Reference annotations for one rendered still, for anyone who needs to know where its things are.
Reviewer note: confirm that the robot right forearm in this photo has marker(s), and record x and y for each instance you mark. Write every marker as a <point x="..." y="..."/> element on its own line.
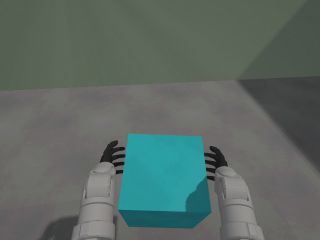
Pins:
<point x="235" y="206"/>

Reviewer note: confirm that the robot right hand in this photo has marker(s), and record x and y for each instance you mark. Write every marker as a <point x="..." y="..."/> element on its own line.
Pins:
<point x="219" y="161"/>

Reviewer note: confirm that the robot left hand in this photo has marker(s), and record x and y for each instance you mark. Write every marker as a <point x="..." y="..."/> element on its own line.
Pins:
<point x="109" y="157"/>

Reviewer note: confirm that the carton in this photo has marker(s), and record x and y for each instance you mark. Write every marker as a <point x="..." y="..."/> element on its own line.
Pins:
<point x="164" y="182"/>

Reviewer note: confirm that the robot left forearm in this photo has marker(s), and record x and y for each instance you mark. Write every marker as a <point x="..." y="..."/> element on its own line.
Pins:
<point x="96" y="211"/>

